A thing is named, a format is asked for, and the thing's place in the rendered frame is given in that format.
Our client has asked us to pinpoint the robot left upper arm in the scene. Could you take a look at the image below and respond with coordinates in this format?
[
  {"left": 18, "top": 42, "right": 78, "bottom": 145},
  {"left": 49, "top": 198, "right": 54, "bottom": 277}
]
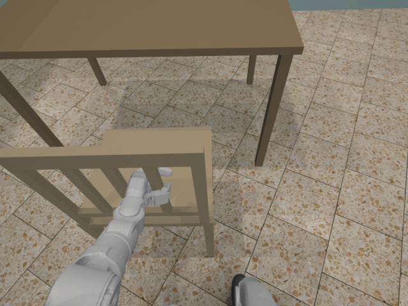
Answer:
[{"left": 47, "top": 264, "right": 121, "bottom": 306}]

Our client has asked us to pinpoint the robot left hand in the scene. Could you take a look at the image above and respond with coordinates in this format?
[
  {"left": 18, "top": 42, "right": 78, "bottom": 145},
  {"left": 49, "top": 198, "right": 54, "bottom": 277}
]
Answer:
[{"left": 125, "top": 167, "right": 173, "bottom": 207}]

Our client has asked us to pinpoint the chair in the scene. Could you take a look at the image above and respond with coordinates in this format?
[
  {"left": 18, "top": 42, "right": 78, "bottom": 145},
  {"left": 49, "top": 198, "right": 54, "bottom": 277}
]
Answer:
[{"left": 0, "top": 126, "right": 215, "bottom": 258}]

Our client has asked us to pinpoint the right robot shin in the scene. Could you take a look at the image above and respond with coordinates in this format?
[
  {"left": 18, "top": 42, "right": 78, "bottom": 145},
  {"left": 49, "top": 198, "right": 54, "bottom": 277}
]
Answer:
[{"left": 239, "top": 276, "right": 257, "bottom": 284}]

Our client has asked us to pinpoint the left robot forearm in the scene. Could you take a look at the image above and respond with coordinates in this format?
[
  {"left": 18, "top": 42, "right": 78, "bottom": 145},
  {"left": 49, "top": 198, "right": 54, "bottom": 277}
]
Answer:
[{"left": 45, "top": 196, "right": 145, "bottom": 306}]

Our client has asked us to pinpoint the right robot foot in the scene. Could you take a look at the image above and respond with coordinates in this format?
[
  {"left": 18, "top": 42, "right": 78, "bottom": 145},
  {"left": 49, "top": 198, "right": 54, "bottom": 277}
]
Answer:
[{"left": 231, "top": 274, "right": 245, "bottom": 306}]

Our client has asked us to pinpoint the table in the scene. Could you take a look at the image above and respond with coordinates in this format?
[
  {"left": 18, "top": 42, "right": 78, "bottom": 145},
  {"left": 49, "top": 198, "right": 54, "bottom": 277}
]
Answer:
[{"left": 0, "top": 0, "right": 304, "bottom": 166}]

